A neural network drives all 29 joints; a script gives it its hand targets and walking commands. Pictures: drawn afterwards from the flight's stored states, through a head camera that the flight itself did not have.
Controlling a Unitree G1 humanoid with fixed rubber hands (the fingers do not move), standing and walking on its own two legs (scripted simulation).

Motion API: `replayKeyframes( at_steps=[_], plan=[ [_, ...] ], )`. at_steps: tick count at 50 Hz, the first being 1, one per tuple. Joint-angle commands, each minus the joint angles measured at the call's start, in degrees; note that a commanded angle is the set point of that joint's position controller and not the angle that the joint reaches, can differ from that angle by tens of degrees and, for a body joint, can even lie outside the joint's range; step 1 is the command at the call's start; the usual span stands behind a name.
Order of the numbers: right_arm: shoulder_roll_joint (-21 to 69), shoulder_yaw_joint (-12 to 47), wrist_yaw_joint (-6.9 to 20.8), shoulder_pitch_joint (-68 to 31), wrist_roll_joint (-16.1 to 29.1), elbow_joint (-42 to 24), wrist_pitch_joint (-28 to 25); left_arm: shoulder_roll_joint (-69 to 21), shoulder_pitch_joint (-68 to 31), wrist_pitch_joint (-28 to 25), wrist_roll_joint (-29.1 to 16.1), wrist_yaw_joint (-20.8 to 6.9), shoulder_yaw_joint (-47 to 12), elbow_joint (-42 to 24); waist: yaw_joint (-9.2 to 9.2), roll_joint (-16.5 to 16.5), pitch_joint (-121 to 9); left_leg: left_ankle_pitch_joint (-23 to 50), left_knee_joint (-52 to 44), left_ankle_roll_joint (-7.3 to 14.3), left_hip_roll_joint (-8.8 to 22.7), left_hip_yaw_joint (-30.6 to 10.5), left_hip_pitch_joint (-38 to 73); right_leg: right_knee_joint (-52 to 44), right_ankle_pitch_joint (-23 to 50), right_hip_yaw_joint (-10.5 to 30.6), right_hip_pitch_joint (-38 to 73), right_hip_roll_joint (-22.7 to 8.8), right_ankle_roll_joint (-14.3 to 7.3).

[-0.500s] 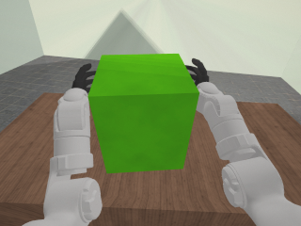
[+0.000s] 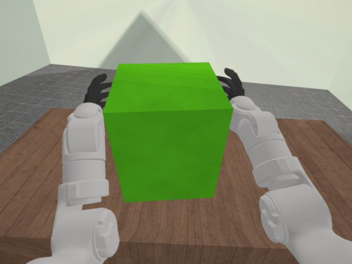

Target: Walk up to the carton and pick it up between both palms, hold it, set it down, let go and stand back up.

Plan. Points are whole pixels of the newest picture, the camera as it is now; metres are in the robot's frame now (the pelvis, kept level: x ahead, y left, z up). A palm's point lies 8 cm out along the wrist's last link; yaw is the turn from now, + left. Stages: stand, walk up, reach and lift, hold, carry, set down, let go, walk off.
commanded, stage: hold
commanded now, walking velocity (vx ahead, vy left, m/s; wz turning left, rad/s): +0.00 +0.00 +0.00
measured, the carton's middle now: (167, 131) +0.37 +0.01 +0.20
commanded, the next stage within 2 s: set down in 1.06 s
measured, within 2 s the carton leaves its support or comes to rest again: neither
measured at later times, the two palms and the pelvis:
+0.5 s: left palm (93, 109) +0.36 +0.16 +0.26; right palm (234, 102) +0.37 -0.14 +0.27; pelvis +0.00 +0.00 +0.00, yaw +0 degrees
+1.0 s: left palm (94, 109) +0.36 +0.16 +0.26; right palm (234, 102) +0.37 -0.14 +0.27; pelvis +0.00 +0.00 +0.00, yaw +0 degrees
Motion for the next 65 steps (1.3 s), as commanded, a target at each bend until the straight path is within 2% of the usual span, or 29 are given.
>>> replayKeyframes(
  at_steps=[1,6,7,14,24,29,37,38,39,40,44,53,54,55,56,58,60,62,65],
  plan=[
    [37.4,13.3,6.0,-36.2,6.2,-16.1,-1.6,-31.3,-35.7,-3.0,-8.5,-6.8,-23.1,-2.8,0.01,2.7,-14.0,10.1,-2.2,-0.4,-5.0,2.7,-0.7,-0.4,11.1,0.7,6.1,3.8,3.7],
    [37.4,13.4,5.9,-36.3,6.2,-16.2,-1.6,-31.2,-35.8,-3.0,-8.4,-7.0,-22.9,-2.7,0.07,2.2,-13.8,10.1,-2.1,-0.2,-4.9,2.7,-0.5,-0.5,11.3,0.8,6.0,3.8,3.7],
    [37.1,12.8,5.9,-35.8,5.8,-15.0,-1.5,-31.1,-36.7,-3.1,-8.5,-7.0,-23.1,-2.7,-0.4,2.8,-13.1,9.0,-2.3,-0.4,-4.9,2.7,-1.0,-0.6,10.4,0.8,5.4,3.6,3.7],
    [37.4,13.3,5.9,-36.0,6.0,-15.5,-1.6,-30.9,-36.1,-3.2,-8.4,-7.1,-22.6,-2.6,0.11,2.4,-13.9,9.7,-2.2,-0.3,-5.0,2.7,-0.7,-0.4,11.1,0.9,5.8,3.6,3.8],
    [37.0,13.0,5.9,-35.5,6.1,-15.6,-1.7,-31.6,-36.6,-3.3,-8.9,-7.0,-23.7,-3.4,-0.7,3.2,-13.9,10.4,-2.0,-0.7,-4.9,2.6,-0.4,-0.4,11.4,0.8,5.5,3.8,3.6],
    [37.0,13.5,5.9,-35.9,6.3,-15.8,-1.6,-31.3,-35.2,-3.0,-8.4,-6.9,-23.1,-2.4,0.02,2.6,-13.5,10.3,-2.1,-0.4,-4.9,2.6,-0.5,-0.5,11.3,0.8,5.8,3.8,3.6],
    [37.4,13.6,6.0,-35.8,6.5,-15.8,-1.6,-31.4,-36.2,-3.2,-8.6,-6.8,-23.2,-3.6,0.05,2.6,-13.9,11.1,-2.0,-0.5,-4.8,2.6,-0.2,-0.3,11.6,0.8,5.6,3.9,3.5],
    [36.9,13.0,6.0,-35.3,6.0,-15.3,-1.6,-31.5,-36.1,-3.1,-8.8,-6.8,-23.5,-3.0,-0.52,3.1,-13.6,10.4,-2.0,-0.7,-4.8,2.6,-0.4,-0.4,11.6,0.9,5.4,3.7,3.5],
    [37.2,13.1,6.0,-35.7,6.1,-15.6,-1.6,-31.2,-35.9,-3.0,-8.4,-6.9,-23.0,-2.6,0.05,2.8,-13.6,10.2,-2.0,-0.5,-4.9,2.7,-0.6,-0.5,11.2,1.0,5.5,3.7,3.5],
    [37.2,13.3,6.0,-35.5,6.3,-15.8,-1.7,-31.6,-36.5,-3.2,-8.9,-6.8,-23.7,-4.0,-0.4,3.3,-14.4,10.9,-2.0,-0.7,-4.9,2.6,-0.4,-0.2,12.0,0.9,5.9,3.8,3.5],
    [37.2,13.6,5.8,-35.9,6.2,-16.7,-1.7,-31.1,-35.5,-3.0,-8.8,-6.9,-23.3,-3.1,-0.26,2.3,-14.1,10.8,-1.7,-0.3,-5.0,2.6,-0.2,-0.4,12.4,0.8,6.0,3.7,3.8],
    [37.4,13.6,5.8,-35.7,6.2,-16.1,-1.5,-30.9,-36.1,-3.1,-8.5,-6.9,-23.1,-3.5,-0.02,2.5,-14.1,10.5,-1.9,-0.4,-4.9,2.6,-0.2,-0.4,11.8,0.8,5.9,3.7,3.7],
    [38.7,16.1,5.7,-37.0,8.0,-19.1,-2.2,-29.0,-40.2,-3.4,-11.6,-6.7,-26.9,-9.9,-2.32,0.6,-17.8,15.4,-0.5,0.9,-5.4,1.4,-0.9,1.1,18.7,1.4,8.7,3.6,4.4],
    [37.9,16.0,5.4,-36.6,8.0,-19.2,-2.1,-29.2,-39.4,-3.4,-11.6,-6.7,-27.0,-9.2,-2.87,0.9,-17.6,15.2,-0.5,0.8,-5.4,1.2,-0.9,1.0,19.9,1.7,9.2,3.3,4.5],
    [37.3,15.5,5.3,-36.2,7.9,-18.0,-1.8,-28.8,-38.8,-3.2,-10.3,-6.7,-25.8,-7.6,-2.58,1.4,-16.8,13.9,-1.0,0.9,-5.4,1.4,-0.9,0.6,18.8,1.7,8.8,3.1,4.5],
    [36.6,14.0,5.7,-37.2,6.7,-17.4,-2.7,-28.0,-37.8,-3.5,-7.9,-7.5,-22.6,-3.6,-0.81,1.0,-14.9,10.6,-2.1,1.5,-5.4,1.9,-1.1,-0.4,14.1,1.6,8.0,2.6,4.4],
    [35.5,12.1,6.4,-38.0,5.1,-16.6,-4.8,-29.0,-38.6,-4.5,-6.8,-7.9,-21.8,-2.7,0.43,2.6,-15.3,10.2,-2.2,0.9,-5.1,2.2,0.9,-0.8,10.7,0.8,6.2,2.8,3.8],
    [34.1,10.1,7.2,-38.3,2.7,-15.3,-7.5,-29.5,-38.9,-5.9,-5.3,-8.3,-20.5,-2.5,1.1,3.5,-15.4,11.3,-2.2,0.4,-4.7,2.7,2.8,-1.3,9.2,0.0,5.6,2.9,3.2],
    [32.0,7.0,8.5,-37.2,-1.6,-9.9,-11.0,-28.0,-36.2,-7.3,-2.0,-9.5,-16.6,0.8,1.54,2.1,-9.3,7.3,-3.8,1.0,-4.3,3.6,2.4,-2.7,4.3,-0.5,5.0,2.4,3.0]
  ],
)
